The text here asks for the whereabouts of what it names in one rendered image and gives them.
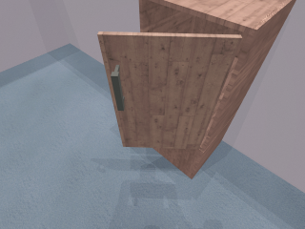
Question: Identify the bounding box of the handle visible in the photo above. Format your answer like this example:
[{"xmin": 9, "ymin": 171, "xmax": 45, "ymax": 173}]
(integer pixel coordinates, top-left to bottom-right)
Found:
[{"xmin": 111, "ymin": 65, "xmax": 125, "ymax": 111}]

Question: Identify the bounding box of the cupboard door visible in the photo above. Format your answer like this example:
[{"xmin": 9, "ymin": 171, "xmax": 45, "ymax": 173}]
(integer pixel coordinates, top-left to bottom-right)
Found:
[{"xmin": 97, "ymin": 31, "xmax": 242, "ymax": 150}]

